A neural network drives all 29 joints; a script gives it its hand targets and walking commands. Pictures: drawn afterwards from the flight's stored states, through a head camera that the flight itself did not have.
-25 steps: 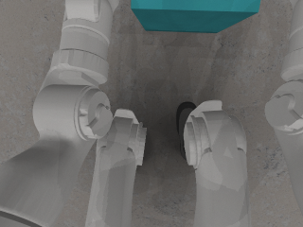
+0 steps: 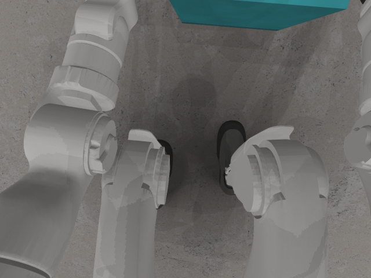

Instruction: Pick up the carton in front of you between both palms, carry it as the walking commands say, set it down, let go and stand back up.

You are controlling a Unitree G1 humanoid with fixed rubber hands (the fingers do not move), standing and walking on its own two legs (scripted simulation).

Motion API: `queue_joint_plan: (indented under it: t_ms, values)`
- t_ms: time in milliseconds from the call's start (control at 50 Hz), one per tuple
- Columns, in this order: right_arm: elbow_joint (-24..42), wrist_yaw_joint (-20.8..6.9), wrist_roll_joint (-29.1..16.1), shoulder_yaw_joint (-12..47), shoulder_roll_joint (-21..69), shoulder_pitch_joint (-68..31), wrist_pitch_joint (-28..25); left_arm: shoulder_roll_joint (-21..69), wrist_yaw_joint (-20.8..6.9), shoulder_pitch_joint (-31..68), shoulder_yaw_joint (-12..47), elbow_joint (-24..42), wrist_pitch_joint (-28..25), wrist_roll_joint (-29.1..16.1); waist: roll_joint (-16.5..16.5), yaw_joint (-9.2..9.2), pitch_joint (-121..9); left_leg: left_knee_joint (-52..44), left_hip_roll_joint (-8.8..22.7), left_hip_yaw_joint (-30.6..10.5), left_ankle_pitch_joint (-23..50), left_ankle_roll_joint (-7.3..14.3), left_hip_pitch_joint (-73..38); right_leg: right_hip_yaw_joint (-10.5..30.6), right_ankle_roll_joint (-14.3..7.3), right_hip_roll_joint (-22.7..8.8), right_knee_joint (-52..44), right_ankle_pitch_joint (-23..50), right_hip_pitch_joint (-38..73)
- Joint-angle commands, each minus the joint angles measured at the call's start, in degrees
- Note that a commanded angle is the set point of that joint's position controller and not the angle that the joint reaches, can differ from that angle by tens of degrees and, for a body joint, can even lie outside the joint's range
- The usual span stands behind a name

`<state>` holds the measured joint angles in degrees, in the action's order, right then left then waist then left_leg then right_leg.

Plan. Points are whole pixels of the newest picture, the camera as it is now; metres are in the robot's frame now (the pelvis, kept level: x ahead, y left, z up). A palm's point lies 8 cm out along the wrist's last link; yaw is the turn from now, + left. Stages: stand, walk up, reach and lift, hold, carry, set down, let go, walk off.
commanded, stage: set down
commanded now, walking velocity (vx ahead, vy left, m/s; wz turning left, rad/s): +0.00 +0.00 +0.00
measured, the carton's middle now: out of the picture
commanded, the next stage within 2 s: let go in 1.14 s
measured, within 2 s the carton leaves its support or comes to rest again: neither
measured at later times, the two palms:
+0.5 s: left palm out of the picture +0.59 +0.03 -0.03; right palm out of the picture +0.54 -0.33 -0.03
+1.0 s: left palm out of the picture +0.58 +0.04 +0.11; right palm out of the picture +0.53 -0.34 +0.12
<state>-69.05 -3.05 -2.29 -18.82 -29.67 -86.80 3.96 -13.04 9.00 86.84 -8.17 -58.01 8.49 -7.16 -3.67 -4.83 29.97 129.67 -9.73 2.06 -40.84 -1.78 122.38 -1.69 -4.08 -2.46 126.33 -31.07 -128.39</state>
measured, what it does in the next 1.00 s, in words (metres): rises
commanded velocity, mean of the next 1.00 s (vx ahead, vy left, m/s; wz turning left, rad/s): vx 0.00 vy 0.00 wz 0.00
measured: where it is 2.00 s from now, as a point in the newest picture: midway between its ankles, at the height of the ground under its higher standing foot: (193, 177)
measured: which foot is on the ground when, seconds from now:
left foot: down 0.00-1.00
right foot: down 0.00-1.00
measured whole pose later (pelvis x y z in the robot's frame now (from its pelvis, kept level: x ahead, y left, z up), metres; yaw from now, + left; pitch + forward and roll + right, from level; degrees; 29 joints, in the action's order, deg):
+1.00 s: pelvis +0.01 -0.01 +0.20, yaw -2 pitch +43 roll +5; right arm -55.6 -8.1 -0.4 -18.1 -28.9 -79.4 14.7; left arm -8.9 10.8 75.7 -15.6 -43.2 18.5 -1.5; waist -2.8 -3.8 5.4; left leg 85.4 -6.0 0.4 -29.4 -0.6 99.8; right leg 1.8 -2.2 2.6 83.9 -21.8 -105.4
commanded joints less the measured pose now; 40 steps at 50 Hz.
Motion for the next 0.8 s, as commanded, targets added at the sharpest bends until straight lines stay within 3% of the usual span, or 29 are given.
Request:
queue_joint_plan:
  t_ms: [0, 20, 40, 60, 100, 120, 140, 160, 180, 200, 220, 240, 280, 320, 340, 360, 380, 420, 440, 480, 520, 540, 580, 620, 660, 680, 720, 760, 780]
  values:
    - [7.65, 0.39, -5.69, 2.09, -15.9, -20.27, -2.13, -5.65, 0.95, 21.96, 8.94, 11.98, -0.36, -9.67, -1.63, -11.76, -74.52, -8.52, 3.88, -1.92, 28.82, -1.8, -23.85, 3.96, 0.73, 0.78, -3.66, 33.98, 47.01]
    - [7.8, 0.1, -6.76, 4.89, -16.32, -21.2, -0.79, -5.12, 1.26, 19.24, 8.34, 7.5, 0.49, -9.64, -1.07, -9.68, -76.88, -9.14, 3.36, -1.4, 28.17, -1.74, -31.07, 3.75, 1.61, 0.49, -5.77, 31.7, 47.08]
    - [7.3, -0.11, -6.91, 5.32, -15.78, -19.12, -0.08, -7.77, 1.96, 20.44, 6.9, 10.42, 0.92, -9.55, -0.02, -10.44, -78.13, -8.36, 3.36, -0.86, 28.68, -1.84, -27.34, 4.23, 1.41, 0.83, -5.38, 36.0, 49.93]
    - [4.31, -0.63, -6.4, 5.54, -14.92, -18.21, 0.97, -6.32, 2.52, 17.8, 6.9, 7.41, 2.16, -8.86, 1.66, -7.78, -77.98, -11.08, 2.64, -0.62, 24.49, -1.55, -26.62, 3.71, 1.16, 0.24, -6.53, 30.92, 50.53]
    - [8.97, -0.72, -6.23, 6.15, -15.29, -19.67, 2.17, -7.48, 3.05, 17.84, 4.92, 10.31, 2.46, -7.36, 3.05, -7.38, -80.4, -11.97, 1.86, 1.51, 19.42, -1.77, -24.21, 4.23, 1.93, 0.9, -9.25, 29.22, 55.03]
    - [6.36, -1.22, -7.72, 9.68, -12.94, -19.02, 3.14, -10.85, 3.04, 18.99, 1.72, 10.34, 2.93, -5.48, 4.31, -2.95, -80.29, -13.74, 2.46, 1.49, 17.21, -1.19, -21.71, 3.81, 1.8, 0.36, -8.15, 28.15, 56.57]
    - [10.0, -1.79, -7.52, 8.54, -12.13, -20.6, 4.05, -7.28, 3.04, 17.7, 1.39, 13.11, 3.44, -5.08, 3.31, -3.78, -81.41, -14.38, 2.47, 1.72, 17.53, -1.33, -21.12, 4.37, 1.87, 1.47, -9.89, 28.6, 57.79]
    - [8.81, -1.55, -7.16, 11.6, -10.62, -17.73, 5.15, -8.73, 2.98, 14.84, -1.44, 9.96, 3.91, -2.46, 5.11, -0.5, -83.26, -15.43, 2.31, 3.13, 15.36, -0.82, -21.63, 5.12, 2.36, 1.21, -11.34, 27.6, 62.13]
    - [9.84, -1.66, -6.87, 9.9, -10.6, -20.03, 5.36, -8.04, 2.89, 16.84, -1.63, 11.57, 4.41, -0.58, 4.57, -1.51, -80.58, -14.67, 2.32, 3.27, 14.78, -0.8, -17.42, 5.61, 2.18, 1.75, -12.11, 27.64, 59.9]
    - [12.47, -1.06, -7.28, 11.14, -10.46, -22.73, 5.72, -8.91, 2.57, 17.53, -1.65, 9.03, 4.4, -1.31, 9.55, -2.63, -81.17, -15.32, 2.66, 3.31, 11.37, -0.19, -14.58, 6.2, 3.34, 2.14, -13.91, 25.51, 63.56]
    - [13.32, -0.77, -7.04, 10.59, -10.38, -23.1, 6.54, -10.5, 2.58, 19.53, -4.17, 15.54, 4.3, -0.01, 7.01, 0.97, -83.16, -15.45, 2.58, 3.82, 11.02, -0.55, -12.89, 7.98, 3.07, 1.88, -13.94, 25.43, 67.74]
    - [15.45, -0.28, -5.36, 11.28, -10.06, -22.68, 7.48, -8.84, 2.34, 19.34, -6.04, 12.94, 5.06, -0.11, 10.98, -1.19, -80.83, -15.96, 2.49, 4.17, 9.28, -0.04, -10.15, 8.72, 3.64, 2.02, -17.24, 20.44, 67.89]
    - [20.81, 0.64, -5.93, 11.76, -9.64, -25.39, 7.92, -10.37, 1.79, 21.77, -8.44, 14.36, 4.55, 1.93, 11.98, 1.85, -81.46, -16.35, 2.54, 5.35, 8.44, 0.3, -5.87, 11.31, 3.84, 2.23, -20.0, 20.87, 73.27]
    - [10.65, 0.91, -4.74, 10.12, -10.47, -25.1, 9.95, -6.54, 1.23, 22.61, -6.26, 8.77, 6.27, 1.01, 7.69, 0.01, -73.59, -19.35, 2.31, 4.93, 3.66, -0.76, -5.73, 11.53, 3.47, 2.36, -23.05, 10.76, 67.78]
    - [13.2, 1.03, -3.64, 9.78, -9.66, -24.44, 9.94, -8.29, 1.47, 23.58, -7.76, 7.45, 6.35, 1.2, 11.6, -3.39, -75.59, -19.01, 2.24, 4.33, 2.64, 0.17, -6.2, 12.02, 3.99, 2.29, -24.36, 10.2, 70.19]
    - [11.64, 1.31, -3.66, 11.75, -8.37, -25.72, 10.27, -8.91, 1.62, 22.8, -10.09, 5.41, 6.47, 2.84, 13.24, 0.8, -75.44, -20.69, 2.11, 4.8, 2.44, 0.33, -5.95, 10.38, 5.12, 1.99, -24.81, 8.98, 68.45]
    - [17.32, 1.02, -4.98, 12.94, -6.59, -29.02, 10.19, -9.03, 1.66, 21.83, -10.76, 7.48, 6.7, 2.68, 14.06, 0.38, -77.2, -21.74, 2.25, 3.73, 3.4, 1.01, -10.67, 8.69, 4.85, 1.84, -24.6, 9.64, 68.11]
    - [12.26, 1.42, -3.48, 11.97, -6.5, -24.78, 10.52, -9.12, 1.28, 19.55, -10.55, 4.64, 5.88, 3.91, 14.2, 2.95, -78.67, -23.29, 1.97, 4.16, 5.51, 0.87, -6.63, 10.59, 5.25, 2.43, -25.95, 15.86, 70.39]
    - [13.54, 1.27, -2.78, 9.47, -8.3, -21.38, 9.77, -8.32, 0.98, 16.6, -9.59, 4.22, 5.74, 3.51, 11.42, -0.65, -84.45, -25.03, 1.89, 4.02, 6.17, 0.47, -7.65, 9.78, 4.73, 2.61, -24.22, 24.86, 77.71]
    - [13.4, 1.43, -3.04, 8.41, -4.34, -16.87, 9.69, -10.12, 1.3, 13.24, -12.41, 8.95, 5.16, 7.03, 11.18, 3.12, -86.08, -28.58, 1.46, 3.22, 9.99, 1.24, -8.88, 8.75, 5.2, 3.54, -24.85, 29.31, 74.32]
    - [16.52, 0.99, -1.35, 6.08, -6.9, -14.64, 9.44, -6.62, 0.92, 12.95, -9.93, 10.8, 5.58, 6.41, 10.29, -1.96, -89.2, -29.61, 1.56, 2.53, 13.97, 0.36, -11.69, 9.57, 5.05, 3.79, -28.35, 35.95, 76.4]
    - [16.28, 0.99, -1.28, 7.31, -5.94, -14.82, 9.08, -7.56, 0.75, 11.0, -10.03, 8.98, 5.21, 6.2, 12.76, -0.2, -89.07, -31.55, 1.09, 2.29, 14.26, 1.0, -13.06, 8.21, 5.45, 4.02, -28.96, 36.15, 74.25]
    - [17.87, 0.28, 0.18, 2.35, -7.7, -12.29, 8.59, -5.73, 0.9, 11.0, -6.84, 12.7, 5.78, 4.94, 7.16, -3.96, -88.85, -34.19, 1.48, 2.05, 16.04, -0.06, -19.39, 4.01, 4.42, 5.54, -30.3, 34.61, 69.54]
    - [20.09, -0.56, -0.44, 1.47, -10.73, -13.85, 8.71, -3.73, 1.43, 12.14, -5.82, 18.92, 5.73, 5.76, 1.32, -2.64, -92.01, -35.52, 1.43, 1.87, 20.97, -0.79, -27.39, 3.88, 3.46, 5.69, -31.74, 36.31, 66.0]
    - [17.75, -2.15, -1.69, 1.53, -10.17, -11.04, 8.81, -2.28, 1.85, 11.83, -4.81, 18.33, 7.38, 2.97, -1.65, -4.8, -91.08, -38.78, 1.92, 0.59, 21.28, -1.82, -36.68, 0.74, 2.86, 6.01, -33.97, 31.17, 59.2]
    - [16.33, -2.75, -0.79, 1.53, -11.18, -11.87, 8.86, -1.32, 2.08, 9.81, -5.3, 16.14, 8.21, 2.9, -0.06, -2.86, -89.02, -40.18, 2.09, 0.68, 19.88, -2.1, -36.65, 0.22, 2.66, 5.33, -35.16, 27.38, 57.44]
    - [22.25, -3.74, -1.19, 0.99, -10.29, -12.49, 9.14, -0.09, 1.84, 9.68, -2.94, 23.58, 7.99, 1.19, -0.64, -3.67, -92.46, -42.71, 2.08, -0.9, 21.89, -1.73, -42.63, -0.11, 2.46, 5.19, -37.43, 29.08, 59.14]
    - [17.66, -4.59, -0.53, 1.59, -9.87, -12.47, 9.96, -0.21, 2.54, 11.48, -2.52, 19.27, 9.9, 1.29, -1.02, -5.59, -87.07, -43.42, 2.37, -1.41, 21.22, -2.08, -44.29, -0.07, 1.74, 5.32, -40.73, 25.7, 53.96]
    - [17.66, -4.55, -0.1, 0.55, -10.11, -11.38, 10.24, -1.67, 2.67, 9.71, -5.45, 22.0, 9.9, 2.5, -0.14, -3.65, -90.45, -45.98, 1.95, -0.77, 21.5, -2.55, -44.62, -0.21, 2.28, 5.37, -41.03, 26.96, 58.48]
